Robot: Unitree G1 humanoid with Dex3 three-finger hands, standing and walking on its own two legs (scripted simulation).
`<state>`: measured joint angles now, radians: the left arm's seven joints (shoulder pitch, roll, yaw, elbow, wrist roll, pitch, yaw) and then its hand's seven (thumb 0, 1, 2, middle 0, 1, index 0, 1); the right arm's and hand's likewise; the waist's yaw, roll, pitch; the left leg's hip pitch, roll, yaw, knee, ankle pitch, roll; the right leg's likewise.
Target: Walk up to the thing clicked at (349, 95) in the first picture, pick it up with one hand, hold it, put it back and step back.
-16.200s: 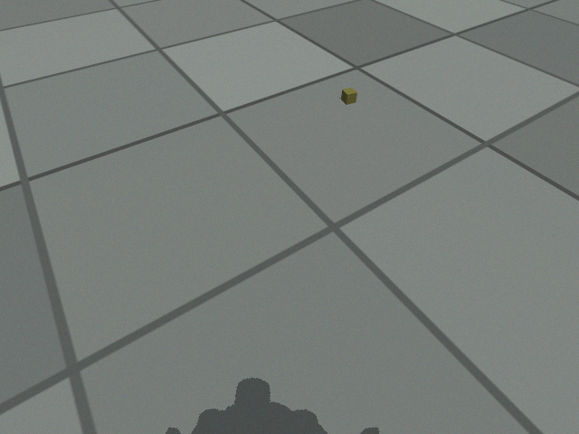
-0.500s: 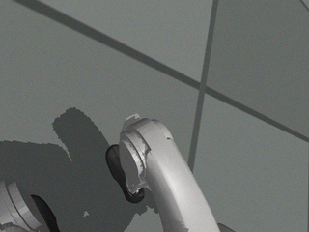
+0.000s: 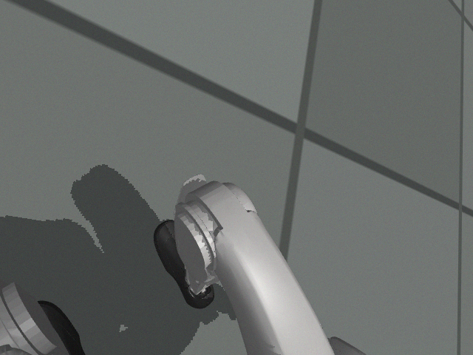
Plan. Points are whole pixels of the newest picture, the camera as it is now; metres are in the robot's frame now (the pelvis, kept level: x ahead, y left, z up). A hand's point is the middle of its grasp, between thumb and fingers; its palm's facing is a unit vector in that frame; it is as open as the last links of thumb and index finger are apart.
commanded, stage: close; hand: left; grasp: from above
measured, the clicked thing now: out of the picture +0.45 +0.32 -0.29
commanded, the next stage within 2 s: settle in 1.12 s
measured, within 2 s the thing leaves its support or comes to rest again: leaves its support in 1.58 s
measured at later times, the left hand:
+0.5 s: hand out of the picture +0.46 +0.32 -0.27, palm faces -0.27 -0.36 -0.89, open 11.5 cm
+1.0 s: hand out of the picture +0.46 +0.32 -0.26, palm faces -0.26 -0.36 -0.90, open 10.1 cm
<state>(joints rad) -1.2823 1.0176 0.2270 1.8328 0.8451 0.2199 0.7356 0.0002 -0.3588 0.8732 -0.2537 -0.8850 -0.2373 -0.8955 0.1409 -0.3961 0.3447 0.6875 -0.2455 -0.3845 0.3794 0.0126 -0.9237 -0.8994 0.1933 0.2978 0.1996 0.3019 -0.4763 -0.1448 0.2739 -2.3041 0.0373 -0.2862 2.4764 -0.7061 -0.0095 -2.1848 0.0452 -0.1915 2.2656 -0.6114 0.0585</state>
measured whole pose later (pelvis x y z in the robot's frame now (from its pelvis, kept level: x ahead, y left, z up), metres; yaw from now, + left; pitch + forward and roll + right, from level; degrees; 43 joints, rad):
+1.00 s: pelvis +0.00 +0.00 +0.00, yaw +0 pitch +28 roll -16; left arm -1.28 1.04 0.20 1.82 0.85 0.22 0.68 -0.01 0.02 0.53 -0.65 -0.60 -0.64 -0.61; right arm 0.16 -0.40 0.35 0.68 -0.24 -0.38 0.36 0.02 -0.91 -0.89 0.19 0.30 0.20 0.30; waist -0.48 -0.14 0.27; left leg -2.30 0.04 -0.28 2.47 -0.69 0.00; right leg -2.18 0.05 -0.19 2.25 -0.60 0.06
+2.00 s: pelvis +0.00 -0.01 +0.01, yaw +4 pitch +32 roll -11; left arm -1.17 0.79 0.18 1.64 0.86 0.30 0.51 -0.01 0.00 0.48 -0.74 -0.52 -0.73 -0.53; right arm 0.22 -0.34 0.19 0.80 -0.18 -0.34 0.33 0.00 -0.90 -0.89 0.19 0.30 0.20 0.30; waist -0.36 -0.01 0.05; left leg -2.31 0.04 -0.19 2.41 -0.68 -0.01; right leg -2.23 0.02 -0.12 2.27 -0.62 0.04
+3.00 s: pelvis +0.01 -0.02 +0.19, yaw +13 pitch +31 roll -3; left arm -0.71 0.37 -0.03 1.03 0.74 0.52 0.30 -0.04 0.15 0.31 -0.74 -0.39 -1.01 -0.40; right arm 0.14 -0.27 0.01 0.80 0.01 -0.15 0.04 0.01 -0.91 -0.90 0.20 0.30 0.20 0.30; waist -0.11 0.06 -0.24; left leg -1.71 0.05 -0.07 1.78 -0.62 -0.03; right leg -1.69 0.00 -0.04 1.75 -0.59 0.00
